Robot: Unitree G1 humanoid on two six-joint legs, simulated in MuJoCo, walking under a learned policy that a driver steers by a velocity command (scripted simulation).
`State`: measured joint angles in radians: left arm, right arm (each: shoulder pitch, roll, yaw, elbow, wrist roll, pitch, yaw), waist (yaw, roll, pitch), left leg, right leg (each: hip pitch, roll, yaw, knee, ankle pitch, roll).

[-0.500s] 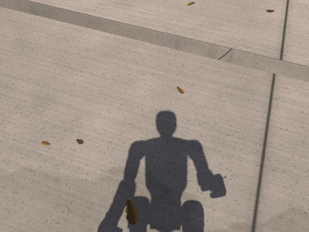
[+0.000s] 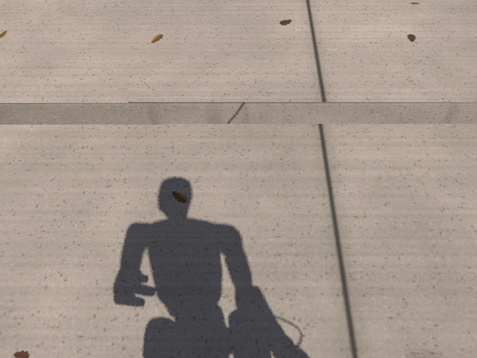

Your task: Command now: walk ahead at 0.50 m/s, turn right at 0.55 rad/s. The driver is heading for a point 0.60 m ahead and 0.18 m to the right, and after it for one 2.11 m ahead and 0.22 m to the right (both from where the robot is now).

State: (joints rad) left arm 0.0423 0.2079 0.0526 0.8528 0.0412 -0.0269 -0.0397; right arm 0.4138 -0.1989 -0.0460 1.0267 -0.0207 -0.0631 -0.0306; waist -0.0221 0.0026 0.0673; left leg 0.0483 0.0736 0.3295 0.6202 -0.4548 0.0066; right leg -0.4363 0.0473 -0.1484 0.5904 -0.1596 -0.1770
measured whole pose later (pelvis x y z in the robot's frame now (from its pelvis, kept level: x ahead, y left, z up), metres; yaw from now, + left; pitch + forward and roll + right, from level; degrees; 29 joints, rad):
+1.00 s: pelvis +0.51 -0.11 +0.02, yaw -32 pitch +2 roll +2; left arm 0.01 0.24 0.02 0.72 0.05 -0.02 -0.06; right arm 0.44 -0.24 -0.04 0.93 -0.01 -0.07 0.01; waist -0.09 -0.02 0.04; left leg 0.06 0.03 0.20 0.26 -0.35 -0.03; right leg -0.51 -0.03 -0.04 0.57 -0.15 -0.08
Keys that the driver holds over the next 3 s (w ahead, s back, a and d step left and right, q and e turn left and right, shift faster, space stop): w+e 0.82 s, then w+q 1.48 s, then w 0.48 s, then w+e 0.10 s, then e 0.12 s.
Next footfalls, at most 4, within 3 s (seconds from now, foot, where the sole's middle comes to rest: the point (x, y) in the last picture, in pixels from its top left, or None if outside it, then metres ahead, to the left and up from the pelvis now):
0.52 left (230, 343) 0.49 0.05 -0.75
1.02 right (346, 303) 0.60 -0.28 -0.75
1.56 left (309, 206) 0.94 -0.21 -0.75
2.06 right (355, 151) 1.17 -0.41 -0.75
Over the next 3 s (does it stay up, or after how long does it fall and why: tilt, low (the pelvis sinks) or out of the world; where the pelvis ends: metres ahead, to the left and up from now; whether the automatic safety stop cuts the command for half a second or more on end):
stays up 1.51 -0.12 0.14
